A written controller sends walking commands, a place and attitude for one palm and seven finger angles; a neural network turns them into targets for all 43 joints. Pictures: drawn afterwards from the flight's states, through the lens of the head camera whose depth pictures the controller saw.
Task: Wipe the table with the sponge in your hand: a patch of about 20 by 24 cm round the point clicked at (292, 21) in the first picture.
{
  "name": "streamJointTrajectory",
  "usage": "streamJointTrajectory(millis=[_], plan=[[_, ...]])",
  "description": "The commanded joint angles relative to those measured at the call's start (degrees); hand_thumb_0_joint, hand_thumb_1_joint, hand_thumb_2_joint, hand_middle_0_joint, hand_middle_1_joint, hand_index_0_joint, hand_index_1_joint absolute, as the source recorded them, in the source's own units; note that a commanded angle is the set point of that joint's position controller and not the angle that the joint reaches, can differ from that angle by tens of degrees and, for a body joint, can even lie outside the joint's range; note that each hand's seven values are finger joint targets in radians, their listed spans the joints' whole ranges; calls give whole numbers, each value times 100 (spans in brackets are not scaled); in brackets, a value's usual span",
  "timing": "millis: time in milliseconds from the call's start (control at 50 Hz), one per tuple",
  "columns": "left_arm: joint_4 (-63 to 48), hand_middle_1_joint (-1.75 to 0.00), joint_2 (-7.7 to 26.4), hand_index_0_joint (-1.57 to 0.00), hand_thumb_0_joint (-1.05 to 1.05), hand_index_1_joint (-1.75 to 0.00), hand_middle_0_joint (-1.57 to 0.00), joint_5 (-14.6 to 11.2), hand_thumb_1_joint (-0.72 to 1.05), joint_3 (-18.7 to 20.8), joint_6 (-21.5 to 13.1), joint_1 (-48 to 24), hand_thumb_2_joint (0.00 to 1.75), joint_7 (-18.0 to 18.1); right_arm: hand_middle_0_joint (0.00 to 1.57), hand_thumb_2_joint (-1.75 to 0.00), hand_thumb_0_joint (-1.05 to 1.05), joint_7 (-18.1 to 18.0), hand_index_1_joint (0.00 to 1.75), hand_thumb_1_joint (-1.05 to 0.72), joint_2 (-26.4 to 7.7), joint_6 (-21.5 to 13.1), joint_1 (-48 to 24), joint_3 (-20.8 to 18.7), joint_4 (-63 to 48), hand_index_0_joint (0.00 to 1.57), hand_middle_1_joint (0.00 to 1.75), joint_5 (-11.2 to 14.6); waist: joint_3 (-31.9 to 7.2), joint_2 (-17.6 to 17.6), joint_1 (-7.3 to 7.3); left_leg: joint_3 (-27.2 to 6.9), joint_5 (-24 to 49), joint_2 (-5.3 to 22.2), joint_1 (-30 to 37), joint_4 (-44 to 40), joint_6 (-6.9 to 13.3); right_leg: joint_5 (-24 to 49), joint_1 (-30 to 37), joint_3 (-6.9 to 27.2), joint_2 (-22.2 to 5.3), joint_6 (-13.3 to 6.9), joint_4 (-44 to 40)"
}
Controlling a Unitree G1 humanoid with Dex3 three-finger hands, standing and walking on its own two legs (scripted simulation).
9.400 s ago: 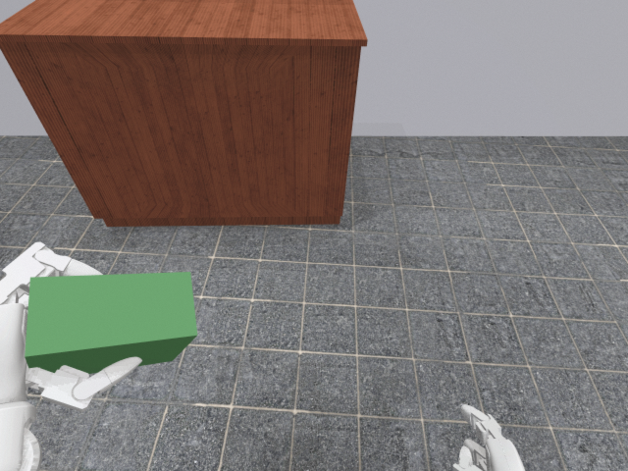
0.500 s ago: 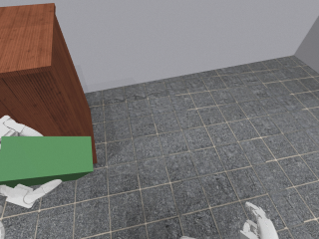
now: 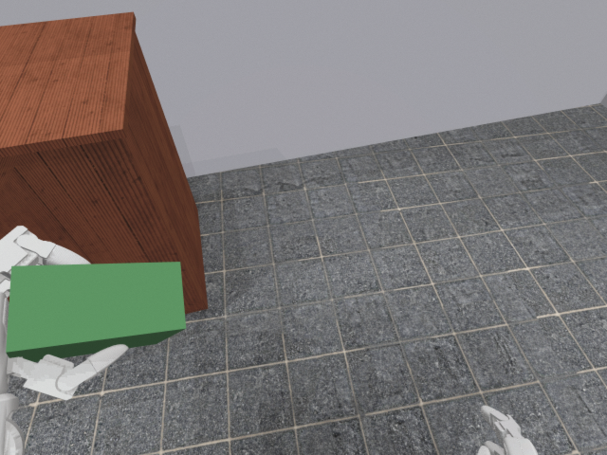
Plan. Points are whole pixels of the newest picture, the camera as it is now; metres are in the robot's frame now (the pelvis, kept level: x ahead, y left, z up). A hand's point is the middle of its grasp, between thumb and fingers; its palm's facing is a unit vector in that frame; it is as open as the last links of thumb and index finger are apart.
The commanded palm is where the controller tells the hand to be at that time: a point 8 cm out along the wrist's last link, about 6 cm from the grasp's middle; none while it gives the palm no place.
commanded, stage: take the last steps up to it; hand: left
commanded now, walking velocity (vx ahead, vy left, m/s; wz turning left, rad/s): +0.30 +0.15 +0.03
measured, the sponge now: (123, 310) +0.22 +0.20 +0.15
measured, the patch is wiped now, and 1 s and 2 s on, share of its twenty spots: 0.00 0.00 0.00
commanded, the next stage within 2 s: come to a stop and stand still in 1.00 s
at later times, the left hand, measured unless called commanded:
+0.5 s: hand (85, 243) +0.29 +0.26 +0.17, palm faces +0.37 -0.76 -0.53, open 10.5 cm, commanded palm +0.23 +0.30 +0.18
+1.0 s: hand (106, 169) +0.40 +0.28 +0.17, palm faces +0.38 -0.77 -0.52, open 10.5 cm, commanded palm +0.34 +0.33 +0.18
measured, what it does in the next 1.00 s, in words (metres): walks ahead: left foot, then right foot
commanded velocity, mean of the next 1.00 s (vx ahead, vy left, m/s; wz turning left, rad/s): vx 0.24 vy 0.15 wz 0.02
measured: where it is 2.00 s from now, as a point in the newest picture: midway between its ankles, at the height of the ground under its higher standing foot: outside the picture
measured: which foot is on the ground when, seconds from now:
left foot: down 0.00-0.22, up 0.24-0.58, down 0.60-0.88, up 0.90-1.00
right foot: down 0.00-0.60, up 0.62-0.86, down 0.88-1.00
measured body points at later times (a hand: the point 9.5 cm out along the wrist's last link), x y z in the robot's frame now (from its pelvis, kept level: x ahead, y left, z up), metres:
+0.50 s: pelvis +0.08 +0.02 +0.01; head +0.14 -0.01 +0.46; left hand +0.26 +0.29 +0.19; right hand +0.25 -0.22 -0.11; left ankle +0.14 +0.18 -0.69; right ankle +0.05 -0.08 -0.73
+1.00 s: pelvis +0.19 +0.05 +0.00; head +0.24 +0.01 +0.44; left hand +0.38 +0.32 +0.19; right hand +0.34 -0.17 -0.13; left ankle +0.15 +0.18 -0.65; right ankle +0.18 -0.03 -0.73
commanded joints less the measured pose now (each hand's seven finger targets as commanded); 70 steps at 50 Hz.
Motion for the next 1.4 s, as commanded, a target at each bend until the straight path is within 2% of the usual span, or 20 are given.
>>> streamJointTrajectory(millis=[0, 40, 160, 180, 200, 220, 280, 360, 520, 560, 580, 640, 820, 840, 880, 980, 1140, 1180, 1220, 1380], plan=[[-920, -160, 966, -120, 0, -160, -120, -16, 10, 601, -436, -676, 130, 102, 20, -90, 0, -57, 30, -90, -350, -376, -534, -176, -858, 20, 30, 85, -647, 1466, -145, -2608, -103, 1826, 1046, -1292, 1159, -1828, -1585, 160, 186, 89, 2445], [-994, -160, 1034, -120, 0, -160, -120, -26, 10, 674, -393, -710, 130, 56, 20, -90, 0, -42, 30, -90, -269, -398, -680, -149, -760, 20, 30, 85, -224, 1488, -145, -2294, -464, 1690, 489, -1219, 1336, -1358, -1751, 344, -90, 140, 2538], [-1164, -160, 983, -120, 0, -160, -120, -72, 10, 718, -360, -520, 130, 54, 20, -90, 0, 7, 30, -90, -249, -512, -722, -80, -686, 20, 30, 89, -685, 907, 18, -636, 218, 837, -392, 271, 517, -45, 734, -184, 150, 83, -574], [-904, -160, 1064, -120, 0, -160, -120, -28, 10, 762, -314, -439, 130, 48, 20, -90, 0, 22, 30, -90, -156, -441, -690, -82, -693, 20, 30, 107, -724, -204, 17, -174, -224, 392, -1203, 1605, 285, -36, 1328, 1026, -626, -281, -1184], [-793, -160, 1298, -120, 0, -160, -120, -84, 10, 958, -285, -569, 130, 61, 20, -90, 0, 54, 30, -90, -54, -397, -884, -45, -824, 20, 30, 101, -620, -1819, 37, 21, -1456, -261, -2627, 3186, -27, 512, 1906, 3415, -1983, -918, -1746], [-716, -160, 1272, -120, 0, -160, -120, -218, 10, 1022, -307, -795, 130, 28, 20, -90, 0, 108, 30, -90, -285, -386, -858, -168, -767, 20, 30, 114, -444, -1691, 5, -776, -1275, -67, -2707, 4043, -159, 225, 1456, 3772, -2231, -956, -2015], [-662, -160, 1252, -120, 0, -160, -120, -224, 10, 1100, -474, -550, 130, -67, 20, -90, 0, 111, 30, -90, -113, -215, -957, -21, -591, 20, 30, 86, -260, -405, -28, -926, -587, 241, -2865, 4477, -285, 1341, 1187, 2254, -1855, -944, -1693], [-702, -160, 1049, -120, 0, -160, -120, -114, 10, 902, -599, -340, 130, -34, 20, -90, 0, 165, 30, -90, -91, -153, -859, 2, -672, 20, 30, 25, -595, -732, -55, -384, -183, 248, -2308, 2803, -272, 3052, 1361, 914, -1430, -731, -1338], [-1523, -160, 1144, -120, 0, -160, -120, -65, 10, 893, -458, -663, 130, 161, 20, -90, 0, 67, 30, -90, -102, -327, -744, -155, -963, 20, 30, 27, -974, -747, -17, 581, 473, -273, 164, -51, -114, 2579, 929, 535, -1123, -453, -456], [-1650, -160, 1135, -120, 0, -160, -120, -93, 10, 940, -557, -716, 130, 165, 20, -90, 0, 8, 30, -90, -283, -343, -600, -262, -981, 20, 30, 61, -1373, 735, -187, -332, 1021, 460, 1710, -416, 285, 1717, -196, 91, -547, -69, 1422], [-1585, -160, 1012, -120, 0, -160, -120, -118, 10, 821, -573, -603, 130, 162, 20, -90, 0, 33, 30, -90, -377, -341, -544, -315, -988, 20, 30, 85, -1439, 1751, -169, -2010, 2359, 1664, 2306, -525, 888, -1300, -1364, -90, 39, 149, 2707], [-1445, -160, 1461, -120, 0, -160, -120, -127, 10, 1195, -572, -475, 130, 104, 20, -90, 0, 52, 30, -90, -235, -389, -700, -254, -871, 20, 30, 124, -1152, 1523, -108, -2460, 1385, 1979, 1408, -797, 1570, -1629, -2220, 546, -178, 177, 4085], [-1070, -160, 1039, -120, 0, -160, -120, -204, 10, 967, -302, -82, 130, 27, 20, -90, 0, -33, 30, -90, -218, -522, -650, -96, -746, 20, 30, 163, -977, 715, -23, -423, 431, 1002, -228, 108, 462, 82, 522, -345, 170, 207, -319], [-957, -160, 1089, -120, 0, -160, -120, -151, 10, 973, -276, -288, 130, 29, 20, -90, 0, -47, 30, -90, -179, -471, -633, -100, -740, 20, 30, 156, -950, 49, -43, -162, -104, 684, -642, 911, 271, 469, 898, 297, -290, 7, -896], [-611, -160, 1383, -120, 0, -160, -120, -223, 10, 1189, -204, -465, 130, 58, 20, -90, 0, 34, 30, -90, -146, -389, -832, -71, -862, 20, 30, 142, -876, -1954, 35, -281, -1719, -241, -2542, 3591, -180, 1934, 1716, 3517, -2299, -897, -1551], [-881, -160, 1177, -120, 0, -160, -120, -121, 10, 1014, -484, -285, 130, 36, 20, -90, 0, 90, 30, -90, -32, -232, -1065, 67, -656, 20, 30, 61, -795, -773, 2, -616, -831, 70, -2544, 3888, -325, 4521, 1793, 1120, -1664, -649, -925], [-1691, -160, 1184, -120, 0, -160, -120, -96, 10, 1044, -413, -114, 130, 202, 20, -90, 0, 31, 30, -90, -9, -190, -830, -27, -1041, 20, 30, 10, -1132, -885, 10, 352, 303, -324, -529, 396, -258, 4430, 1471, 279, -1169, -447, -394], [-1768, -160, 1145, -120, 0, -160, -120, -122, 10, 961, -375, -170, 130, 215, 20, -90, 0, -79, 30, -90, -101, -136, -657, -128, -1095, 20, 30, 62, -1395, -188, -148, 153, 1767, -7, 810, -405, -207, 3332, 950, 54, -755, -99, 524], [-1752, -160, 1184, -120, 0, -160, -120, -161, 10, 964, -476, -343, 130, 182, 20, -90, 0, -23, 30, -90, -355, -203, -470, -258, -1166, 20, 30, 102, -1513, 1365, -52, -1829, 5523, 1884, 1752, -375, 744, -1706, -721, 224, 155, 201, 2141], [-2120, -160, 1029, -120, 0, -160, -120, -283, 10, 841, -196, -80, 130, -30, 20, -90, 0, 258, 30, -90, -249, -483, -611, -53, -1141, 20, 30, 22, -996, 1610, -120, -989, 2874, 1594, 409, -715, 530, -845, -244, 190, 412, 239, 1139]])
